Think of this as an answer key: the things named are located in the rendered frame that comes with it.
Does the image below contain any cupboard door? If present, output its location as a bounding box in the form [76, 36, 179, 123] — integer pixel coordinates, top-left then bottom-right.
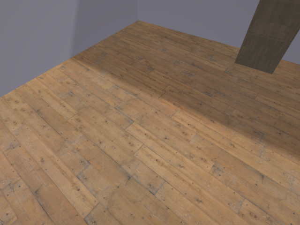
[274, 10, 300, 55]

